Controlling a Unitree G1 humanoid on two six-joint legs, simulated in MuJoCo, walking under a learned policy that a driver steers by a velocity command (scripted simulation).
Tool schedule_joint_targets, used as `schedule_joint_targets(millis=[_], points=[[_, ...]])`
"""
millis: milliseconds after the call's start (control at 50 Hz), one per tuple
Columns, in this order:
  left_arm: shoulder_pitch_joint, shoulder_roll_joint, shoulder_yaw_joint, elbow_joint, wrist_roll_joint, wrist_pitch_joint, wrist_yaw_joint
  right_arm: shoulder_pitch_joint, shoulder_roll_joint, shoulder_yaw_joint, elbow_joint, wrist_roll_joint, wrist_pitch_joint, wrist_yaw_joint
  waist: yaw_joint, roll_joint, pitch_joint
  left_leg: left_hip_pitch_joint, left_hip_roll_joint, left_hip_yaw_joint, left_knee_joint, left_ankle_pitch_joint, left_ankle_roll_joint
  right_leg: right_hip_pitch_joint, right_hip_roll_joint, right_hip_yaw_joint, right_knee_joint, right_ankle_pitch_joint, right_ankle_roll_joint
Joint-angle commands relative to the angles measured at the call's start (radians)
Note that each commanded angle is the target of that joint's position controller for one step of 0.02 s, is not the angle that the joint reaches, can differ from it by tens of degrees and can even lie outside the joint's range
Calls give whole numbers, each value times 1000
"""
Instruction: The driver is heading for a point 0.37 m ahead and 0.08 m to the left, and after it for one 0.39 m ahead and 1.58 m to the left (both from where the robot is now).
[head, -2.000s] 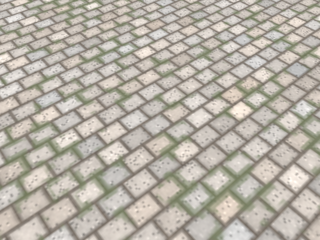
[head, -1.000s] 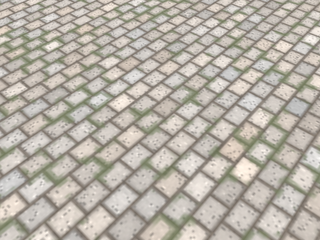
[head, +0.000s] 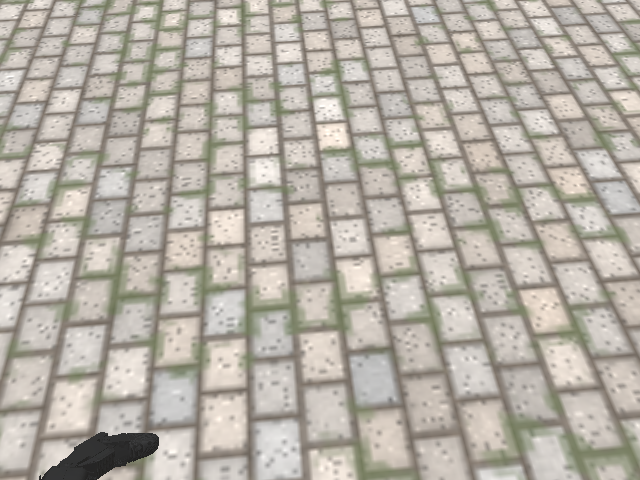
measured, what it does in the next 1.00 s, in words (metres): walks ahead, turning left: right foot, then left foot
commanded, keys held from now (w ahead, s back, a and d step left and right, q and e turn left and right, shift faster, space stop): w+shift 0.12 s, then w+q+shift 0.04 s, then q+shift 0.84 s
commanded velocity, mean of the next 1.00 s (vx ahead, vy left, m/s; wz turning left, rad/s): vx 0.39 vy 0.00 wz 0.60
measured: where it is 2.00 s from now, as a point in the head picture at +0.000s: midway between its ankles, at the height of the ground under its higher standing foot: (321, 439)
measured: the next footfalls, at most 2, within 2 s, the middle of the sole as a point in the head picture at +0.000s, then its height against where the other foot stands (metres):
right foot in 0.20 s outside the picture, level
left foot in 0.62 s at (263, 439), level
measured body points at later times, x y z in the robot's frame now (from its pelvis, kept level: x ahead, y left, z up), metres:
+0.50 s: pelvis +0.38 -0.05 +0.00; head +0.42 -0.03 +0.45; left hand +0.41 +0.26 -0.11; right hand +0.61 -0.29 -0.09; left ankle +0.52 +0.10 -0.68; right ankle +0.36 -0.15 -0.74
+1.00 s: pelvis +0.55 -0.03 +0.00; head +0.59 +0.01 +0.44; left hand +0.55 +0.31 -0.09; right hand +0.87 -0.17 -0.07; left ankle +0.57 +0.08 -0.74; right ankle +0.71 -0.11 -0.71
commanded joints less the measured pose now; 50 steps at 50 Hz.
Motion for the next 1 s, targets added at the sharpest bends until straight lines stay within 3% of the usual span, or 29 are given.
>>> schedule_joint_targets(millis=[20, 80, 120, 140, 160, 180, 200, 220, 240, 260, 280, 300, 340, 360, 400, 460, 540, 600, 620, 640, 660, 680, 700, 720, 760, 800, 860, 920, 1000], points=[[-126, 20, -13, -97, 8, -22, -15, -125, -125, -7, -94, 13, -30, -12, 54, 72, 128, -142, 244, -179, -247, 191, 178, 14, -24, -27, -207, 210, 19], [-232, 22, -10, -127, -10, -33, -34, -40, -137, 5, -51, 21, -18, -17, 18, 81, 155, -75, 253, -97, -286, 306, 154, 131, 26, -76, -388, 294, 13], [-245, 49, 6, -141, -14, -39, -43, -23, -161, 9, -33, 14, -3, -17, 36, 126, 126, 46, 270, -53, -202, 650, 133, 186, 81, -118, -455, 222, -12], [-218, 75, 19, -147, -11, -39, -42, -2, -170, 10, -21, 8, 4, -19, 64, 173, 74, 88, 286, -56, -112, 898, 121, 268, 112, -127, -454, 166, -29], [-114, 118, 42, -135, -15, -34, -34, 2, -189, 9, -9, -3, 14, -22, 136, 225, -6, 109, 297, -62, 30, 1102, 112, 403, 138, -125, -446, 107, -52], [86, 155, 65, -94, -12, -27, -21, -36, -213, 6, -10, -7, 27, -27, 262, 243, -96, 22, 272, -46, 266, 1190, 80, 651, 135, -115, -481, 141, -72], [320, 209, 83, -41, 10, -16, -3, -69, -186, 16, -46, -25, 26, -32, 358, 194, -246, -252, 220, -59, 597, 883, 39, 1037, -39, 52, -409, 217, -100], [351, 309, 91, -14, 58, -27, -10, 121, 31, 70, -69, -17, 6, -24, 203, -222, -501, -596, 38, -107, 1022, -195, -7, 1405, -380, 572, -467, 262, -250], [412, 203, 76, -5, 59, -20, -11, 63, -98, 42, -43, 22, -10, -23, 274, -184, -599, -622, 50, -203, 1136, -224, -11, 1337, -370, 686, -597, 295, -256], [330, 154, 57, 6, 54, -19, -7, -92, -151, 15, -90, 51, -4, -34, 256, -140, -361, -691, 92, -148, 1142, -185, -27, 1161, -331, 449, -586, 482, -214], [257, 118, 48, 20, 38, -23, -6, -170, -141, 15, -116, 37, 2, -43, 217, -54, -217, -696, 133, -111, 1081, -137, -39, 975, -287, 290, -597, 652, -189], [196, 87, 41, 30, 35, -26, -4, -196, -126, 9, -118, 19, 18, -45, 171, -31, -141, -663, 158, -94, 1032, -116, -46, 828, -247, 186, -629, 665, -166], [97, 59, 40, 38, 41, -33, 1, -141, -70, 2, -120, 27, 70, -41, 79, -64, -83, -527, 194, -82, 976, -89, -49, 605, -224, 48, -728, 593, -144], [43, 57, 42, 41, 36, -36, 3, -134, -45, 2, -126, 30, 92, -40, 51, -68, -48, -508, 200, -70, 940, -97, -55, 529, -229, -4, -767, 580, -145], [-30, 88, 52, 49, 33, -38, 18, -193, -37, 0, -166, 15, 111, -38, 27, -61, 16, -524, 208, -52, 804, 7, -64, 445, -222, -103, -817, 582, -136], [-51, 129, 64, 62, 21, -24, 45, -245, -51, -2, -173, -5, 107, -4, 43, -27, -22, -410, 166, 14, 515, 348, -37, 477, -140, -256, -790, 506, -101], [-33, 186, 82, 79, -17, 6, 55, -313, -117, -27, -220, -5, 121, 45, 57, -11, -29, -400, 139, 61, 379, 348, 19, 642, -189, -277, -693, 536, -66], [-34, 206, 95, 73, -41, 41, 53, -216, -196, -70, -222, -1, 123, 41, 0, 0, -62, -272, 43, 143, 329, 202, 88, 676, -179, -302, -410, 717, -14], [-24, 185, 88, 70, -40, 50, 48, -103, -236, -95, -199, 0, 117, 24, -55, 62, -98, -113, 9, 110, 232, 289, 131, 596, -133, -299, -183, 586, 29], [38, 93, 62, 57, 9, 52, 38, -163, -322, -108, -216, 9, 112, 0, 38, 342, -34, -44, 144, -169, 176, 838, 189, 388, 17, -290, 94, -222, 97], [161, 97, 55, 37, 30, 49, 28, -245, -377, -103, -295, -40, 96, 5, 140, 409, -211, 175, 345, -695, 119, 770, 443, 97, 210, -99, 411, -578, 153], [113, 175, 61, 34, 19, 39, 19, -265, -334, -95, -335, -31, 79, 25, 77, 218, -330, 195, 382, -781, -2, 507, 432, 69, 173, 82, 429, -501, 127], [33, 179, 62, 14, 5, 34, 19, -290, -302, -87, -338, -13, 70, 26, 79, 145, -250, 128, 350, -702, -21, 346, 378, 51, 150, 93, 373, -415, 102], [-2, 161, 60, 22, 21, 38, 31, -326, -257, -77, -338, 11, 73, 16, 102, 37, -168, 28, 297, -621, -21, 244, 310, 55, 113, 96, 285, -346, 97], [-32, 164, 65, 25, 32, 55, 38, -382, -214, -63, -364, 10, 92, -14, 133, 60, -128, -134, 227, -510, -17, 291, 254, 162, 92, 104, 121, -284, 93], [-39, 125, 58, 38, 27, 60, 34, -388, -228, -72, -378, -2, 110, -36, 134, 70, -137, -165, 174, -447, 2, 385, 228, 222, 126, 78, -28, -250, 112], [-51, 95, 49, 51, 16, 65, 34, -359, -251, -85, -381, 5, 132, -61, 117, 83, -171, -156, 161, -463, 25, 377, 214, 250, 159, 90, -162, -185, 144], [-64, 103, 54, 57, 10, 71, 33, -382, -239, -84, -396, 7, 150, -68, 103, 147, -147, -207, 132, -489, 19, 196, 179, 291, 172, 97, -253, -115, 150], [-68, 122, 66, 56, 9, 54, 25, -395, -226, -82, -409, 5, 162, -56, 84, 220, -118, -216, 113, -560, 46, 119, 153, 370, 179, 103, -412, -114, 129]])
